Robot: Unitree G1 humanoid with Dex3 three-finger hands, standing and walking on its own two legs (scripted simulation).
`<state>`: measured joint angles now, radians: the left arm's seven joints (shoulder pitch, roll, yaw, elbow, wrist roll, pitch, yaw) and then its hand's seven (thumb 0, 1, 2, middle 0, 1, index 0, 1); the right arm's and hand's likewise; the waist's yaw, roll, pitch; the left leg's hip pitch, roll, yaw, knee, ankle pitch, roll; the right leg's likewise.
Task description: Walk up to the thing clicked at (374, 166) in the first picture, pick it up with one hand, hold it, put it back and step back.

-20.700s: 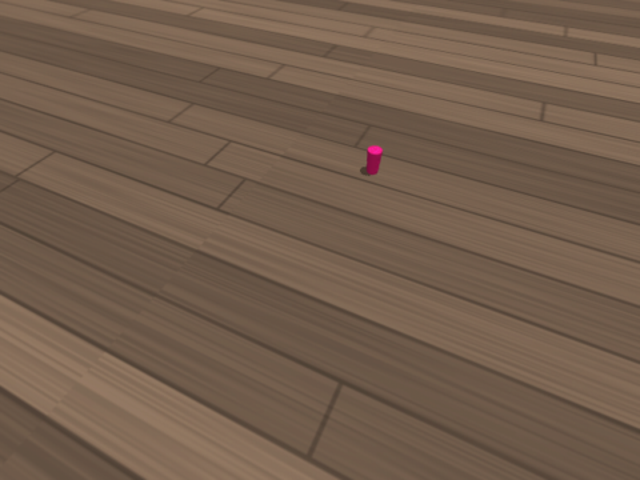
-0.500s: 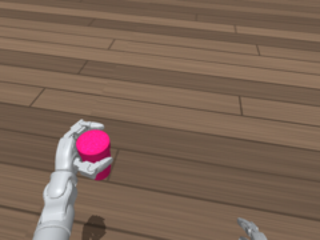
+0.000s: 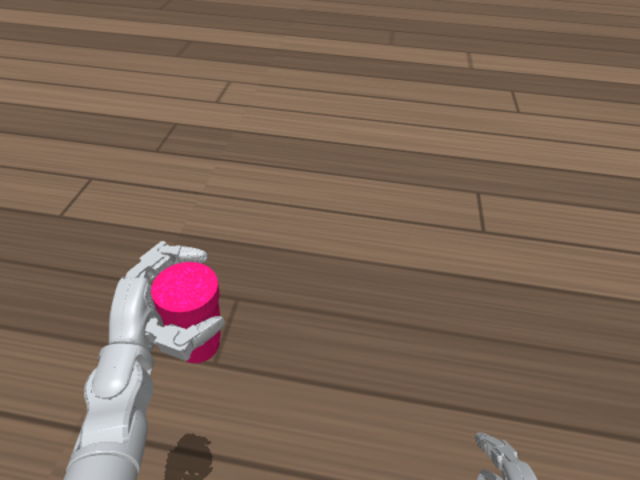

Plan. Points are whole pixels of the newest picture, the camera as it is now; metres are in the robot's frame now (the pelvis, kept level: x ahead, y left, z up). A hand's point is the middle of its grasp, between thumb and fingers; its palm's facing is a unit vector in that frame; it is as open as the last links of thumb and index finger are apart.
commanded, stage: crouch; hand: left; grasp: from the side
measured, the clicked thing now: (192, 317) +0.32 +0.17 +0.02
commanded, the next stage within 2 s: lower in 1.96 s
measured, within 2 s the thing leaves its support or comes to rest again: neither
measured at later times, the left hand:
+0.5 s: hand (200, 333) +0.33 +0.18 -0.04, palm faces +0.05 -1.00 +0.03, open 10.4 cm
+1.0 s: hand (226, 378) +0.36 +0.18 -0.29, palm faces +0.05 -1.00 -0.01, open 10.4 cm
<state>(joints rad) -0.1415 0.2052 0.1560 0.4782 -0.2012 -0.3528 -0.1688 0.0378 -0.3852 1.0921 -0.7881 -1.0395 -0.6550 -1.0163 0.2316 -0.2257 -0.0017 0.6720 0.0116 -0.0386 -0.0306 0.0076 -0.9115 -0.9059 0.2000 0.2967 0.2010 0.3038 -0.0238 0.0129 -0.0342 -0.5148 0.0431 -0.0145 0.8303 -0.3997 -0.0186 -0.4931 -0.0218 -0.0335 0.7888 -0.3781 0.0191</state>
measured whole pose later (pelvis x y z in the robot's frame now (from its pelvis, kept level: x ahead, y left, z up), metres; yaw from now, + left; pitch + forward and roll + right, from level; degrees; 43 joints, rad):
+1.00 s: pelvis -0.06 +0.00 -0.26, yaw -2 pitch +33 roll -3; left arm -0.57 0.31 0.35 1.03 -0.14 -0.76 -0.22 0.04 -0.37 1.08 -0.78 -1.04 -0.65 -1.01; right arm 0.12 -0.24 0.02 0.70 -0.09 -0.06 0.07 0.00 -0.91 -0.91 0.20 0.30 0.20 0.30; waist -0.09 -0.01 -0.18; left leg -1.84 0.03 -0.08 1.94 -0.68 -0.03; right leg -1.81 -0.03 -0.03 1.90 -0.66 0.01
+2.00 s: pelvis -0.09 +0.01 -0.43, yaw -8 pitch +24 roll -10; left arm -0.68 0.54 0.47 1.17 -0.09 -0.82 -0.19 0.04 -0.38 1.08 -0.79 -1.03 -0.66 -1.00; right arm 0.02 -0.33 0.19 0.69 -0.20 0.01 0.13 0.00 -0.92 -0.91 0.20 0.30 0.20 0.30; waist -0.21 -0.08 0.06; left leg -2.27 0.00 -0.22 2.53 -0.70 -0.04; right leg -2.19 0.00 -0.10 2.39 -0.64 0.05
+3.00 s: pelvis -0.10 +0.03 -0.45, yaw -14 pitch +14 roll -17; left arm -0.71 0.80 0.49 1.45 -0.04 -1.06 -0.01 0.04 -0.38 1.08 -0.79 -1.02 -0.67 -0.99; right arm -0.13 -0.37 0.47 0.59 -0.35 0.03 0.16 0.00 -0.92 -0.91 0.20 0.30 0.20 0.30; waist -0.29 -0.24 0.28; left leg -2.23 0.00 -0.35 2.65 -0.71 -0.02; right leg -2.09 0.05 -0.21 2.40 -0.61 0.08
